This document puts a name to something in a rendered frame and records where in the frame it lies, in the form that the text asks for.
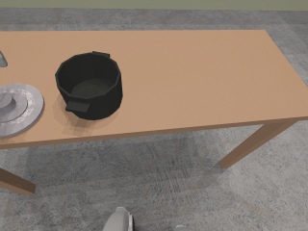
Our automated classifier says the table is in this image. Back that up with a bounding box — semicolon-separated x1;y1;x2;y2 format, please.
0;30;308;195

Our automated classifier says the knob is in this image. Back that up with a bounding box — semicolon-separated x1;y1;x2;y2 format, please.
0;93;16;113

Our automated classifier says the robot left thigh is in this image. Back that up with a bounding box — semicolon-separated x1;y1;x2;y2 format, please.
102;211;133;231

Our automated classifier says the lid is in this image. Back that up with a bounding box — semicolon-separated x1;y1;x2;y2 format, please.
0;83;44;138

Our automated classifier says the pot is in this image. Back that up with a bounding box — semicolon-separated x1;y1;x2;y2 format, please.
55;51;123;120

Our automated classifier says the robot left shin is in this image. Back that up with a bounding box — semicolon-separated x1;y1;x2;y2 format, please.
115;207;129;213

